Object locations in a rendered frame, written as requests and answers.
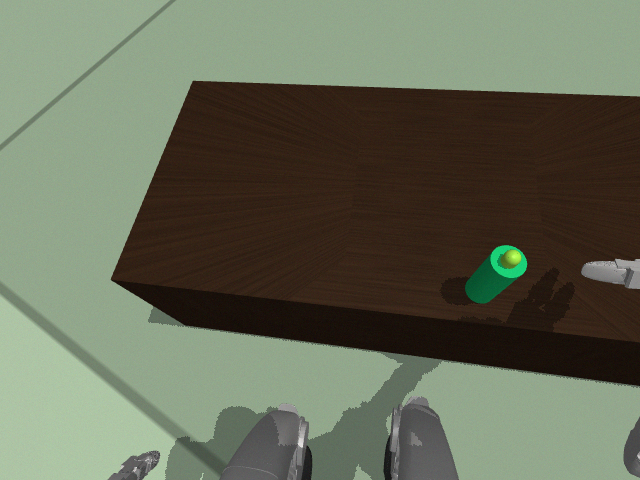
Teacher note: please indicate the bottle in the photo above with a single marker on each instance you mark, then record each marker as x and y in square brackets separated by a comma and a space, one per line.
[501, 268]

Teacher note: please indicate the right robot hand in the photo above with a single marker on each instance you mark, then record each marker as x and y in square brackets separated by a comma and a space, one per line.
[617, 272]

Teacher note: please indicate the left robot hand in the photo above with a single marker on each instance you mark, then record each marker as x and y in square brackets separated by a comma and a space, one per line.
[135, 468]

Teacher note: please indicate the right robot arm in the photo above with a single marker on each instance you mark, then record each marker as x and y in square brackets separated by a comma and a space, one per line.
[632, 451]

